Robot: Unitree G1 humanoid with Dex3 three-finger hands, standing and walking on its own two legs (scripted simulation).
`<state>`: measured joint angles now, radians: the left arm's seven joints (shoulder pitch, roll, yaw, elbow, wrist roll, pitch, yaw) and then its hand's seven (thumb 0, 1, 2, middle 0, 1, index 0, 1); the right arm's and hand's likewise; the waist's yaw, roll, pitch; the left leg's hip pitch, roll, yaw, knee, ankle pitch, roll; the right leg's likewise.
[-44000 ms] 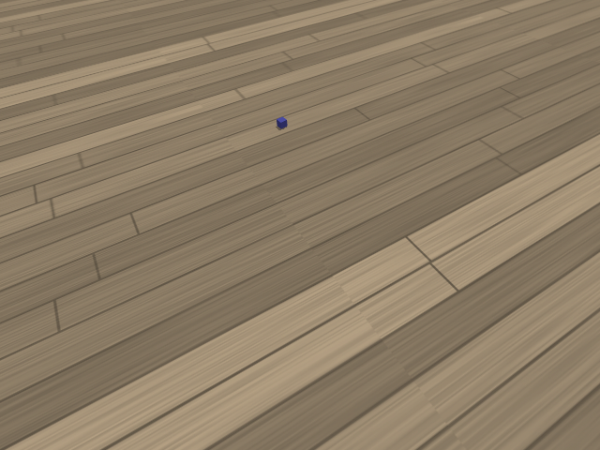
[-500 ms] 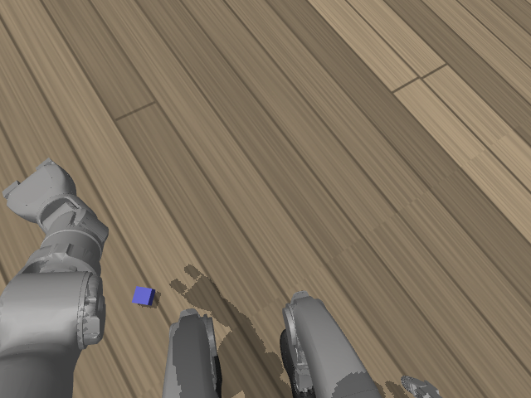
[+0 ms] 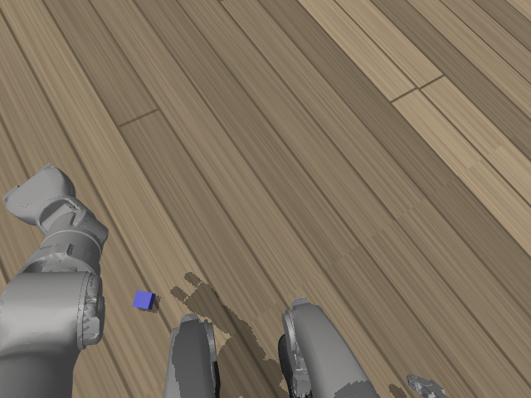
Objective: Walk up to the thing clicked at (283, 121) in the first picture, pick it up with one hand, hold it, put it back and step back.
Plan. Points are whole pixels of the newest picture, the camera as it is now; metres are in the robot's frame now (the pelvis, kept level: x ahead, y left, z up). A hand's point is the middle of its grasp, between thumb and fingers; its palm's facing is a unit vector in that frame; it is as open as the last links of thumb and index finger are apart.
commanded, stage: go down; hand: left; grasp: from above
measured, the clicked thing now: (144, 300) +0.33 +0.29 -0.58
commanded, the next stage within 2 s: approach in 1.00 s
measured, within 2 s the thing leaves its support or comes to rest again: neither
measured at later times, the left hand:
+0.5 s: hand (69, 215) +0.43 +0.29 -0.11, palm faces -0.28 -0.28 -0.92, open 11.8 cm
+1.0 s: hand (68, 214) +0.43 +0.29 -0.11, palm faces -0.28 -0.28 -0.92, open 11.9 cm
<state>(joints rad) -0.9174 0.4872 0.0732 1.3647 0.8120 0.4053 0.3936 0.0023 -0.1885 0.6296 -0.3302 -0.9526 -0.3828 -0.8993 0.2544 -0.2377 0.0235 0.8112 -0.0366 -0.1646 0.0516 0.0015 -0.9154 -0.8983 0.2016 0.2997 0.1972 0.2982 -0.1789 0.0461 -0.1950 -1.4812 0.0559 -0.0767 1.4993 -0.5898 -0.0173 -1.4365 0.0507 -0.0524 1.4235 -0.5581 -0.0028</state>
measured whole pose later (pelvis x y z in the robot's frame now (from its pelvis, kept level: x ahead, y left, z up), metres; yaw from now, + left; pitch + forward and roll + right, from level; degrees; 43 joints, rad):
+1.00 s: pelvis +0.00 +0.00 +0.00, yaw +0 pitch +33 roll -5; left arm -0.91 0.49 0.08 1.35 0.81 0.41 0.40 0.00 -0.19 0.63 -0.33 -0.96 -0.38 -0.90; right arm 0.24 -0.23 0.02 0.82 -0.04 -0.16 0.05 0.00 -0.92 -0.90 0.20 0.30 0.20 0.30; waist -0.18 0.05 -0.19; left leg -1.48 0.06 -0.08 1.50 -0.59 -0.02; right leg -1.44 0.05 -0.05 1.42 -0.56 -0.01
